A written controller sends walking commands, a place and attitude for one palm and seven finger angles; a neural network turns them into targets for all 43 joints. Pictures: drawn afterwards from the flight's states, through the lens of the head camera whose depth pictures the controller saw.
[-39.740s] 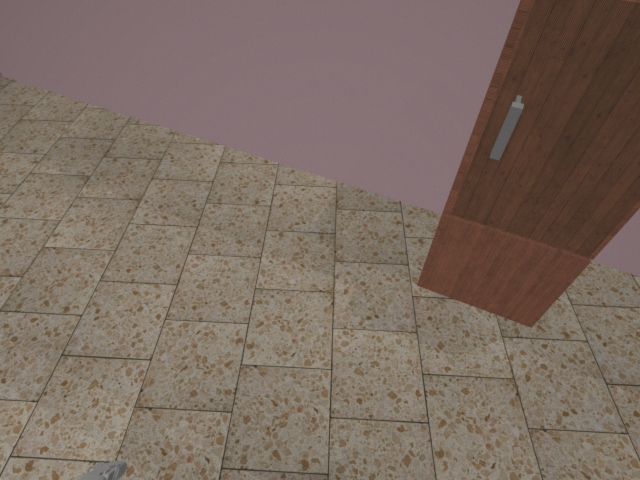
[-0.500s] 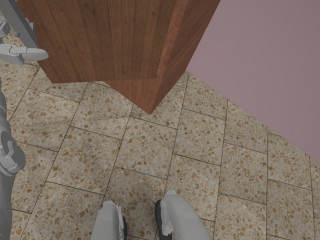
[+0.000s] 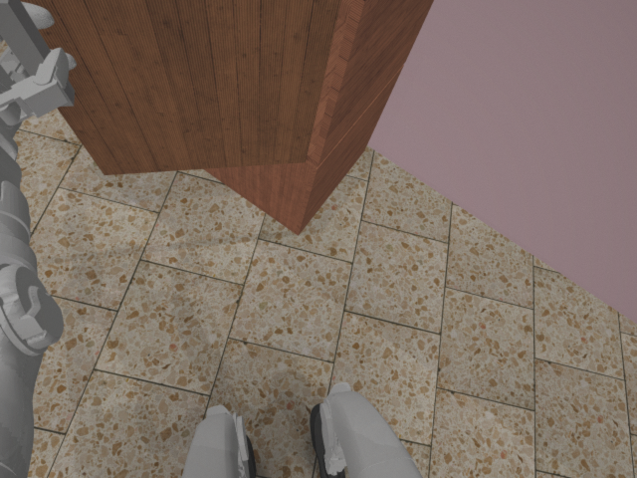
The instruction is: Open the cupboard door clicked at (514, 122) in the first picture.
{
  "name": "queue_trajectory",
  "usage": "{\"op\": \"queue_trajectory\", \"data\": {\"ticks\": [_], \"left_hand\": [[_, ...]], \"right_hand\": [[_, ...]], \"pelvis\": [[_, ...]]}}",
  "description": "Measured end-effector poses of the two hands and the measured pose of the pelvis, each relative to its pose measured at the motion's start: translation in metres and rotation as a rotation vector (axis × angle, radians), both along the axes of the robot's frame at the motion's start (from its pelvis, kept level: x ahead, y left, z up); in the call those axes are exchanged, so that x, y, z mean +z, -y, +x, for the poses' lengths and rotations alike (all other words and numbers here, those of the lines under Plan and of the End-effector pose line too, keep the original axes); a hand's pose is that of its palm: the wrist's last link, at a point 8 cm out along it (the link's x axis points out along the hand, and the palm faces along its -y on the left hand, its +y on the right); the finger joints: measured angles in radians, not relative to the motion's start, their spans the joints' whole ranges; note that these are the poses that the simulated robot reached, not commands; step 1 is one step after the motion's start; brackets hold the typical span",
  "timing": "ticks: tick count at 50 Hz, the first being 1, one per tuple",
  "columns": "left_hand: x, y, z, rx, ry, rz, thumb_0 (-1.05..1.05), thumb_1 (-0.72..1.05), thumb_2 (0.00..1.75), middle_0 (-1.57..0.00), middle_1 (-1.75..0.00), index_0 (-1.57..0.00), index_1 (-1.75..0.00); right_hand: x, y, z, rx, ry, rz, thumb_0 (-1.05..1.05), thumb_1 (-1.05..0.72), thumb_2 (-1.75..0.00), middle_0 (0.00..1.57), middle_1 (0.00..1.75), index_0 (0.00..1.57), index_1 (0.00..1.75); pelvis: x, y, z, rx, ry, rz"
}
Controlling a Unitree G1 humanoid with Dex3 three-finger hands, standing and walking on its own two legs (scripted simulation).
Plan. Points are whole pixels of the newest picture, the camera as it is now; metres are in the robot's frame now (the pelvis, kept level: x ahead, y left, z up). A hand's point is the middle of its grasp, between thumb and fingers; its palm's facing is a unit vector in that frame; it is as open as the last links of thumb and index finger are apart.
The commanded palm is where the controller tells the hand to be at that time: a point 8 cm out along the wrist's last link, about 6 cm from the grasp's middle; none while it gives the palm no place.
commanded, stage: pull the door open along its arc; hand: left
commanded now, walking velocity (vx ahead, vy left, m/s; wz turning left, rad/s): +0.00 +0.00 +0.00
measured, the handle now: (35, 39) +0.61 +0.24 +0.07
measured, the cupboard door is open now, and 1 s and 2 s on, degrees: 44 86 86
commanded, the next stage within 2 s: open thumb and fingers to let go in 1.02 s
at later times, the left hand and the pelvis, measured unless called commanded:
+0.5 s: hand (64, 123) +0.50 +0.21 +0.07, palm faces +0.03 -1.00 -0.01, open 6.2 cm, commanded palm +0.44 +0.24 +0.07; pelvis +0.01 -0.01 +0.02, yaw +0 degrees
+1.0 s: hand (193, 255) +0.35 +0.09 +0.08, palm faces +0.40 -0.92 +0.02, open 6.6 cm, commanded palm +0.29 +0.15 +0.07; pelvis +0.02 -0.03 +0.03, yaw +3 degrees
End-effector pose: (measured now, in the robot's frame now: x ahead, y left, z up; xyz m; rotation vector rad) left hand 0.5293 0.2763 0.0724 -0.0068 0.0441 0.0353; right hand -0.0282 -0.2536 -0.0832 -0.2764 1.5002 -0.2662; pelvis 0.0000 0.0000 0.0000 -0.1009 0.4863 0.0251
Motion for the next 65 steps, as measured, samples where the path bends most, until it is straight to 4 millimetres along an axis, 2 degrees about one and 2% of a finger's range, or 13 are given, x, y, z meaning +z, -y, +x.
{"op": "queue_trajectory", "data": {"ticks": [13,18,22,25,29,35,41,44,48,52,56,61,65], "left_hand": [[0.000,0.006,-0.004,0.016,0.007,0.011,0.00,0.69,0.82,-0.31,-1.32,-0.34,-1.33],[0.000,0.008,-0.016,0.016,0.013,0.010,0.00,0.70,0.79,-0.30,-1.31,-0.33,-1.33],[0.000,0.012,-0.033,0.005,0.016,0.016,0.00,0.70,0.77,-0.30,-1.31,-0.32,-1.33],[0.000,0.017,-0.051,-0.007,0.020,0.017,0.00,0.69,0.76,-0.29,-1.31,-0.31,-1.32],[-0.001,0.030,-0.081,0.019,0.030,-0.006,0.00,0.69,0.75,-0.30,-1.31,-0.31,-1.31],[-0.003,0.066,-0.132,0.235,0.058,-0.063,0.01,0.67,0.76,-0.29,-1.31,-0.33,-1.25],[0.000,0.104,-0.176,0.365,0.050,-0.031,0.01,0.65,0.74,-0.31,-1.29,-0.33,-1.26],[0.001,0.121,-0.195,0.371,0.039,-0.007,0.01,0.63,0.71,-0.32,-1.28,-0.33,-1.28],[0.002,0.140,-0.213,0.368,0.029,-0.003,0.01,0.61,0.68,-0.33,-1.29,-0.34,-1.30],[0.002,0.154,-0.223,0.391,0.027,-0.004,0.01,0.61,0.68,-0.33,-1.29,-0.35,-1.30],[0.002,0.163,-0.227,0.442,0.038,-0.003,0.01,0.62,0.70,-0.32,-1.30,-0.33,-1.30],[-0.002,0.168,-0.221,0.452,0.054,0.035,0.01,0.66,0.76,-0.33,-1.31,-0.33,-1.31],[-0.003,0.164,-0.218,0.446,0.045,0.043,0.01,0.61,0.76,-0.35,-1.31,-0.34,-1.31]], "right_hand": [[-0.004,0.006,-0.007,-0.006,-0.004,0.007,0.00,-0.90,-0.90,0.21,0.30,0.20,0.30],[-0.001,0.006,-0.001,-0.016,0.012,0.022,0.00,-0.90,-0.90,0.21,0.30,0.20,0.30],[0.002,0.006,0.013,-0.019,0.049,0.036,0.00,-0.90,-0.90,0.21,0.30,0.20,0.30],[0.006,0.007,0.030,-0.014,0.096,0.047,0.01,-0.90,-0.90,0.21,0.30,0.20,0.30],[0.010,0.007,0.064,0.016,0.187,0.065,0.01,-0.90,-0.90,0.21,0.30,0.20,0.30],[0.010,0.001,0.129,0.113,0.354,0.118,0.01,-0.90,-0.90,0.20,0.30,0.20,0.30],[0.012,-0.015,0.187,0.201,0.485,0.177,0.01,-0.91,-0.90,0.20,0.30,0.20,0.30],[0.015,-0.022,0.207,0.227,0.535,0.200,0.01,-0.91,-0.90,0.20,0.30,0.20,0.30],[0.020,-0.027,0.224,0.253,0.580,0.214,0.01,-0.90,-0.90,0.20,0.30,0.20,0.30],[0.020,-0.023,0.231,0.277,0.601,0.217,0.01,-0.90,-0.90,0.20,0.30,0.20,0.30],[0.013,-0.013,0.228,0.302,0.589,0.209,0.01,-0.90,-0.90,0.20,0.30,0.20,0.30],[0.000,0.004,0.213,0.304,0.536,0.183,0.01,-0.90,-0.90,0.20,0.30,0.20,0.30],[-0.006,0.018,0.196,0.278,0.498,0.165,0.01,-0.90,-0.90,0.20,0.30,0.20,0.30]], "pelvis": [[-0.002,0.005,-0.005,-0.007,-0.001,0.009],[0.004,0.005,-0.001,-0.016,0.013,0.017],[0.010,0.005,0.005,-0.020,0.032,0.025],[0.017,0.005,0.010,-0.021,0.051,0.031],[0.024,0.004,0.018,-0.021,0.076,0.038],[0.028,0.004,0.024,-0.018,0.109,0.053],[0.029,0.011,0.024,-0.012,0.152,0.074],[0.030,0.017,0.024,-0.005,0.176,0.082],[0.032,0.026,0.025,0.006,0.199,0.092],[0.032,0.034,0.025,0.022,0.210,0.099],[0.029,0.042,0.022,0.039,0.208,0.105],[0.025,0.051,0.015,0.052,0.200,0.112],[0.024,0.056,0.011,0.052,0.200,0.118]]}}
